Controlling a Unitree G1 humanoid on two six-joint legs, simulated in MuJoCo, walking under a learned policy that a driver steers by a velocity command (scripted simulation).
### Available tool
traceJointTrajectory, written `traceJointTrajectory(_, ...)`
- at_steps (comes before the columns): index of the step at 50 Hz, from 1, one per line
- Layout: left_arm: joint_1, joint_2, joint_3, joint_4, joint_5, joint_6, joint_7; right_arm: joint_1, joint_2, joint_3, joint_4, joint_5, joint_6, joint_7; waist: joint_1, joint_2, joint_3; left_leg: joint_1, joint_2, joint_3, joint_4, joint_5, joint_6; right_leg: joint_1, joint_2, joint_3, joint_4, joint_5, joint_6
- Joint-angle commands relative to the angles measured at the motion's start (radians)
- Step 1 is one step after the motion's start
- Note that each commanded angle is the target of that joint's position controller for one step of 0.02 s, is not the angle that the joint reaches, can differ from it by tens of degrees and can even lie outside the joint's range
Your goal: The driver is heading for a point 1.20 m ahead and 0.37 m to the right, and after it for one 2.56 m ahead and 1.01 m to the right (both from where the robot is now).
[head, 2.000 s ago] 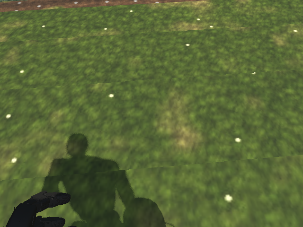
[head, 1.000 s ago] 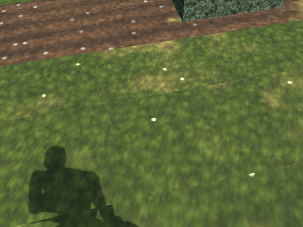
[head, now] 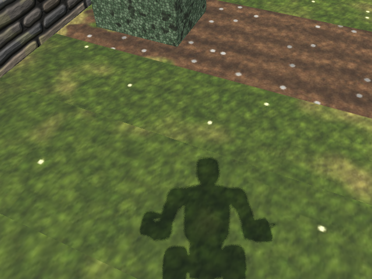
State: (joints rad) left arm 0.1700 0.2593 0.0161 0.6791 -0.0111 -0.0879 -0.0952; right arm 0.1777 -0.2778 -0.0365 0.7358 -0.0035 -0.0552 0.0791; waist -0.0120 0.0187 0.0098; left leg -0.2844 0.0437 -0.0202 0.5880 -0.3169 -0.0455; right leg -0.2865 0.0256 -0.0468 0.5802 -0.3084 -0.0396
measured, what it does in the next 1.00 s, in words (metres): walks ahead, turning right: right foot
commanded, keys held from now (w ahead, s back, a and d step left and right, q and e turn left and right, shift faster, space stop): w+shift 0.38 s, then w+e+shift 0.62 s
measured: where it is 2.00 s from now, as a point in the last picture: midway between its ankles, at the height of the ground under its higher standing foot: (311, 177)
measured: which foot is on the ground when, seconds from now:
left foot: down 0.00-0.70, up 0.72-1.00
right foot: down 0.00-0.26, up 0.28-0.62, down 0.64-1.00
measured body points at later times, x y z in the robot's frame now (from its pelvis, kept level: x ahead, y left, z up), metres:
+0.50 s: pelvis +0.14 +0.03 +0.01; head +0.16 +0.03 +0.46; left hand +0.33 +0.28 -0.08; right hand +0.10 -0.26 -0.12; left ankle +0.04 +0.13 -0.73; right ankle +0.27 -0.10 -0.68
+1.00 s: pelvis +0.48 -0.07 -0.03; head +0.49 -0.08 +0.42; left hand +0.51 +0.23 -0.15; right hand +0.66 -0.38 -0.07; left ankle +0.65 +0.00 -0.75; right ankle +0.32 -0.08 -0.73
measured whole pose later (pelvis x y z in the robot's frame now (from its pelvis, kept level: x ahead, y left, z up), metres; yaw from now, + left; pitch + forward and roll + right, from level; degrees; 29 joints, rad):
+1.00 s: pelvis +0.48 -0.07 -0.03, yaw -26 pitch -2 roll +1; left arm 0.50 0.28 0.10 1.00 0.01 -0.07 0.03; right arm -0.10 -0.28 -0.02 0.73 -0.05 -0.12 0.05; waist 0.14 0.01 0.05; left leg -0.41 0.00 0.00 0.54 0.31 -0.03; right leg -0.04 0.15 0.15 0.72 -0.58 -0.12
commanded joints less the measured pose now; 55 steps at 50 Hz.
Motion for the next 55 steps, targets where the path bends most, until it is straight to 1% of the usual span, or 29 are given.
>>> traceJointTrajectory(1, -0.001, 0.140, 0.048, -0.066, -0.002, -0.009, 0.005, -0.001, -0.135, -0.041, -0.061, 0.004, -0.005, -0.008, 0.006, -0.029, -0.044, -0.028, 0.013, -0.030, -0.103, -0.036, 0.036, 0.067, -0.079, 0.103, -0.133, 0.009, -0.042)
traceJointTrajectory(2, 0.061, 0.207, 0.082, -0.052, 0.028, -0.006, 0.024, 0.017, -0.188, -0.061, -0.060, -0.023, 0.002, -0.024, 0.038, -0.044, 0.005, -0.107, -0.014, -0.023, -0.085, -0.285, 0.079, 0.081, -0.088, 0.136, -0.167, -0.300, -0.103)
traceJointTrajectory(3, 0.129, 0.225, 0.092, -0.032, 0.049, -0.018, 0.048, -0.009, -0.173, -0.058, -0.071, -0.044, 0.001, -0.037, 0.070, -0.068, 0.054, -0.211, -0.009, -0.047, -0.059, -0.329, 0.109, 0.127, -0.162, 0.259, -0.227, -0.460, -0.164)
traceJointTrajectory(6, 0.143, 0.125, 0.053, -0.018, 0.028, -0.042, 0.095, -0.086, -0.048, -0.012, -0.085, -0.058, -0.023, -0.054, 0.095, -0.143, 0.071, -0.297, -0.010, 0.013, 0.082, -0.069, 0.105, 0.247, -0.371, 0.536, -0.378, -0.453, -0.258)
traceJointTrajectory(8, 0.080, 0.112, 0.039, -0.022, 0.037, -0.036, 0.101, -0.051, -0.042, -0.010, -0.077, -0.069, -0.038, -0.053, 0.046, -0.132, 0.068, -0.137, -0.022, 0.053, 0.068, -0.108, 0.125, 0.136, -0.326, 0.429, -0.392, -0.380, -0.218)
traceJointTrajectory(11, 0.002, 0.199, 0.058, -0.018, 0.049, -0.007, 0.082, 0.058, -0.070, -0.018, -0.017, -0.065, -0.071, -0.019, -0.016, -0.093, 0.086, 0.150, -0.090, 0.133, -0.088, 0.046, 0.114, -0.021, -0.220, 0.254, -0.307, -0.325, -0.203)
traceJointTrajectory(12, 0.021, 0.223, 0.085, 0.003, 0.000, 0.042, 0.069, 0.150, -0.120, -0.045, 0.007, -0.011, -0.020, -0.030, -0.052, -0.169, 0.014, 0.291, -0.019, 0.029, -0.126, 0.038, 0.136, -0.128, -0.140, 0.148, -0.180, -0.202, -0.100)
traceJointTrajectory(14, -0.099, 0.076, 0.041, -0.098, 0.010, 0.056, 0.055, 0.427, -0.319, -0.093, 0.068, -0.013, 0.015, -0.050, -0.183, 0.248, 0.010, 0.550, 0.319, -0.601, -0.411, -0.403, 0.296, -0.574, 0.024, -0.018, 0.380, -0.221, -0.039)
traceJointTrajectory(15, -0.153, 0.115, 0.052, -0.106, 0.031, 0.063, 0.066, 0.403, -0.253, -0.076, 0.068, -0.017, 0.021, -0.064, -0.174, 0.103, 0.104, 0.518, 0.370, -0.639, -0.406, -0.399, 0.324, -0.723, -0.036, 0.093, 0.512, -0.220, -0.049)
traceJointTrajectory(16, -0.136, 0.106, 0.051, -0.094, 0.028, 0.060, 0.070, 0.350, -0.195, -0.058, 0.057, -0.020, 0.020, -0.071, -0.134, 0.042, 0.117, 0.487, 0.326, -0.547, -0.382, -0.360, 0.295, -0.730, -0.066, 0.138, 0.548, -0.124, -0.049)
traceJointTrajectory(19, -0.058, 0.133, 0.055, -0.052, 0.048, 0.059, 0.048, 0.223, -0.138, -0.039, 0.045, -0.012, 0.002, -0.079, -0.031, 0.071, 0.104, 0.298, 0.199, -0.315, -0.473, -0.251, 0.235, -0.536, -0.123, 0.098, 0.407, 0.038, -0.001)
traceJointTrajectory(23, -0.137, 0.094, 0.041, -0.047, 0.032, 0.075, 0.007, 0.199, -0.167, -0.052, 0.075, -0.012, -0.034, -0.078, -0.029, 0.106, 0.129, 0.145, 0.133, -0.028, -0.539, 0.049, 0.197, -0.313, -0.046, 0.042, 0.225, 0.251, 0.017)
traceJointTrajectory(29, -0.090, 0.152, 0.068, -0.008, 0.050, 0.084, 0.017, 0.225, -0.137, -0.046, 0.101, -0.038, -0.054, -0.084, 0.000, 0.042, 0.102, 0.320, 0.168, 0.163, -0.369, 0.456, 0.155, -0.293, -0.071, -0.013, 0.271, 0.372, -0.104)
traceJointTrajectory(31, 0.004, 0.150, 0.074, 0.019, 0.053, 0.093, 0.025, 0.181, -0.179, -0.050, 0.101, -0.034, -0.045, -0.091, 0.051, 0.078, 0.065, 0.325, 0.170, 0.227, -0.223, 0.838, 0.135, -0.121, -0.014, -0.097, 0.240, 0.254, -0.140)
traceJointTrajectory(32, 0.086, 0.150, 0.081, 0.039, 0.059, 0.089, 0.032, 0.148, -0.183, -0.050, 0.113, -0.037, -0.038, -0.104, 0.106, 0.102, 0.032, 0.409, 0.192, 0.232, -0.067, 0.852, 0.093, -0.104, -0.057, 0.000, 0.161, 0.352, -0.173)
traceJointTrajectory(33, 0.234, 0.175, 0.096, 0.091, 0.057, 0.087, 0.040, 0.123, -0.197, -0.052, 0.098, -0.043, -0.025, -0.103, 0.154, 0.070, -0.038, 0.344, 0.183, 0.236, 0.165, 0.933, 0.091, 0.065, -0.010, -0.035, 0.151, 0.285, -0.186)
traceJointTrajectory(34, 0.421, 0.229, 0.123, 0.167, 0.048, 0.072, 0.055, 0.112, -0.184, -0.043, 0.071, -0.039, -0.016, -0.089, 0.218, -0.126, -0.092, 0.016, 0.129, 0.237, 0.547, 0.845, 0.067, 0.417, 0.029, 0.000, 0.100, 0.188, -0.209)
traceJointTrajectory(35, 0.543, 0.270, 0.149, 0.201, 0.019, 0.075, 0.073, -0.006, -0.192, -0.045, 0.038, -0.020, -0.026, -0.079, 0.328, -0.356, -0.130, -0.349, -0.021, 0.246, 1.009, 0.268, 0.017, 0.662, -0.074, 0.217, -0.085, 0.063, -0.248)
traceJointTrajectory(36, 0.566, 0.268, 0.131, 0.213, 0.022, 0.063, 0.082, -0.159, -0.159, -0.034, -0.007, -0.057, -0.053, -0.073, 0.319, -0.329, -0.026, -0.619, -0.043, 0.114, 1.115, -0.276, 0.020, 0.632, -0.121, 0.374, -0.171, 0.044, -0.255)
traceJointTrajectory(38, 0.351, 0.271, 0.122, 0.153, 0.045, 0.059, 0.110, -0.170, -0.156, -0.024, -0.037, -0.052, -0.071, -0.058, 0.157, -0.062, 0.047, -0.597, 0.017, -0.011, 0.821, -0.205, 0.039, 0.368, -0.222, 0.695, -0.339, -0.112, -0.253)
traceJointTrajectory(40, 0.160, 0.237, 0.108, 0.115, 0.043, 0.044, 0.122, -0.225, -0.175, -0.036, -0.032, -0.058, -0.046, -0.051, 0.060, 0.085, 0.102, -0.348, 0.046, -0.005, 0.543, -0.160, 0.008, 0.070, -0.159, 0.565, -0.330, -0.008, -0.225)
traceJointTrajectory(42, 0.068, 0.250, 0.119, 0.128, 0.044, 0.019, 0.122, -0.130, -0.124, -0.028, 0.010, -0.060, -0.032, -0.035, -0.011, -0.028, 0.051, -0.008, 0.015, 0.055, 0.366, 0.079, -0.017, -0.100, -0.094, 0.428, -0.341, 0.096, -0.208)
traceJointTrajectory(44, 0.144, 0.178, 0.102, 0.172, 0.024, -0.021, 0.124, -0.144, -0.110, -0.033, 0.026, -0.038, -0.052, -0.034, 0.018, 0.034, 0.047, 0.019, -0.003, 0.036, 0.253, 0.509, 0.002, -0.099, -0.063, 0.408, -0.282, -0.077, -0.187)
traceJointTrajectory(45, 0.162, 0.154, 0.101, 0.206, 0.015, -0.035, 0.123, -0.184, -0.058, -0.008, 0.012, -0.053, -0.058, -0.026, 0.024, 0.047, 0.073, 0.105, -0.026, 0.056, 0.121, 0.665, 0.002, -0.188, -0.006, 0.371, -0.231, -0.187, -0.158)
traceJointTrajectory(47, 0.169, 0.145, 0.103, 0.240, 0.012, -0.019, 0.123, -0.182, -0.017, 0.007, 0.015, -0.044, -0.056, -0.015, 0.028, -0.001, 0.067, 0.240, -0.068, 0.069, 0.040, 0.739, 0.020, -0.234, -0.001, 0.354, -0.126, -0.146, -0.143)
traceJointTrajectory(50, 0.128, 0.163, 0.111, 0.242, 0.019, 0.007, 0.132, -0.079, -0.048, 0.000, 0.030, -0.051, -0.071, -0.043, -0.026, -0.003, 0.092, 0.385, -0.068, 0.032, -0.162, 0.706, 0.028, -0.282, 0.014, 0.342, 0.170, -0.091, -0.112)
traceJointTrajectory(53, -0.019, 0.164, 0.104, 0.188, 0.014, 0.045, 0.130, 0.251, -0.128, -0.038, 0.123, -0.069, -0.063, -0.070, -0.209, 0.006, 0.027, 0.635, 0.136, -0.071, -0.413, 0.816, 0.083, -0.418, 0.105, 0.163, 0.816, -0.334, -0.106)
traceJointTrajectory(54, -0.040, 0.088, 0.082, 0.141, 0.000, 0.035, 0.118, 0.303, -0.136, -0.035, 0.140, -0.085, -0.062, -0.069, -0.183, -0.011, 0.006, 0.673, 0.167, -0.070, -0.271, 0.799, 0.078, -0.508, 0.095, 0.157, 0.964, -0.317, -0.129)
traceJointTrajectory(55, 0.119, -0.017, 0.051, 0.104, -0.028, 0.023, 0.130, 0.330, -0.113, -0.018, 0.143, -0.090, -0.072, -0.059, -0.059, 0.122, -0.095, 0.855, 0.317, -0.150, 0.012, 1.142, 0.067, -0.681, 0.005, 0.177, 0.952, -0.343, -0.145)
